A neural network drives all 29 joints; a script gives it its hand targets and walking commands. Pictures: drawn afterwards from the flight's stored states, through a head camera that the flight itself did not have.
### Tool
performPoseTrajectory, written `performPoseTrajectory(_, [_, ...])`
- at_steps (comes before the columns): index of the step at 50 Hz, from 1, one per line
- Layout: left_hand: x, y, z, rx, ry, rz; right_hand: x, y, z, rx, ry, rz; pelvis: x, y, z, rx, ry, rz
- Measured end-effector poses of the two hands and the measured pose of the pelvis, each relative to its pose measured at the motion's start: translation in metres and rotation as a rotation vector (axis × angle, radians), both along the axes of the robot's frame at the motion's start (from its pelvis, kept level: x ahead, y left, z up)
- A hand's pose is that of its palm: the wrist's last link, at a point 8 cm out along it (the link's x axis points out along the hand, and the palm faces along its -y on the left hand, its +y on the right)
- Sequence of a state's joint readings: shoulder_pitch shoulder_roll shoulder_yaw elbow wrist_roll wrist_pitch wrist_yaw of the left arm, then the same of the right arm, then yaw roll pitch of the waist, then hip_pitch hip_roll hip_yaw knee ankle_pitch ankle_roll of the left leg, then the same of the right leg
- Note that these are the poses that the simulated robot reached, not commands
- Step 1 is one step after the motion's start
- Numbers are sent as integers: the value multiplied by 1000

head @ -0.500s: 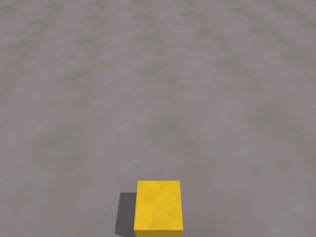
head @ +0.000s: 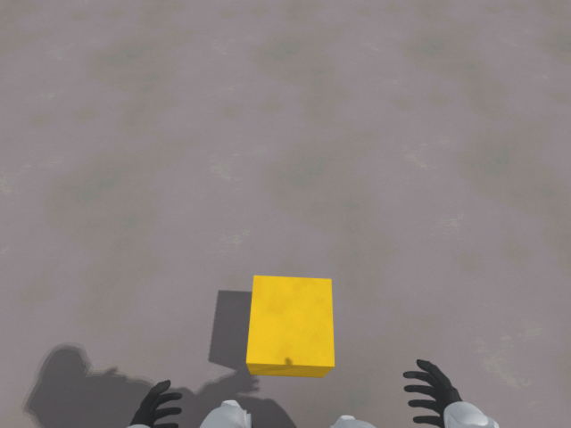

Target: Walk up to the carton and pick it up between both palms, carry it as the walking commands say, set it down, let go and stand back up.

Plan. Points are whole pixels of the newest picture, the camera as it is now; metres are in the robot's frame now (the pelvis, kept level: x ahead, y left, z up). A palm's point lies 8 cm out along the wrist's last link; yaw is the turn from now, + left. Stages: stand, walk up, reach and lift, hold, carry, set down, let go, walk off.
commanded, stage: reach and lift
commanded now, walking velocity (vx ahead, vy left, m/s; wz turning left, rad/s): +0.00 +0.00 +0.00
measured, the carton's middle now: (289, 328) +0.39 -0.01 -0.62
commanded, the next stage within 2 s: none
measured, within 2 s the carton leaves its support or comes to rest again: neither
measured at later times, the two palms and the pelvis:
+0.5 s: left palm (188, 335) +0.28 +0.19 -0.17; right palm (426, 334) +0.28 -0.23 -0.15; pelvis -0.09 +0.00 -0.06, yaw -1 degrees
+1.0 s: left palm (202, 279) +0.41 +0.19 -0.25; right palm (392, 280) +0.41 -0.21 -0.23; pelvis -0.10 +0.00 -0.08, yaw -1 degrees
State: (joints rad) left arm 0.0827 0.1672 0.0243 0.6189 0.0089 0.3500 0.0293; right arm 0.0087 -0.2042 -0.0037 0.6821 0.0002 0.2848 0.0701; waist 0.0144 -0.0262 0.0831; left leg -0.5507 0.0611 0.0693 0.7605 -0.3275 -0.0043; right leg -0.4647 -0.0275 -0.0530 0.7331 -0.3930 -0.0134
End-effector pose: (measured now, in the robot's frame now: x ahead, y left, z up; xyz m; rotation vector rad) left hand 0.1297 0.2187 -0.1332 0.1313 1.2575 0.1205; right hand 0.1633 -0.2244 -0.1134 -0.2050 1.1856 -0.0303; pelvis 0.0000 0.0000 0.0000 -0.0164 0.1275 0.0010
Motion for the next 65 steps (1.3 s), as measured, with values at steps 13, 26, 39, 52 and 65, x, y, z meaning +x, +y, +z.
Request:
performPoseTrajectory(13, [87,-8,-26,13,-325,-17,45,0,-39,-3,-190,6,-49,3,-42,-10,163,-7])
performPoseTrajectory(26, [156,-36,-40,-29,-386,-9,126,-1,-41,-22,-316,65,-88,-2,-66,-1,208,-12])
performPoseTrajectory(39, [229,-39,-83,-19,-501,51,191,13,-91,-7,-416,6,-91,-2,-81,-1,373,-16])
performPoseTrajectory(52, [281,-31,-120,-15,-624,44,245,13,-128,6,-532,-14,-100,2,-88,-1,358,-31])
performPoseTrajectory(65, [262,-30,-155,-7,-470,31,214,0,-165,44,-418,-123,-115,9,-122,10,394,-69])
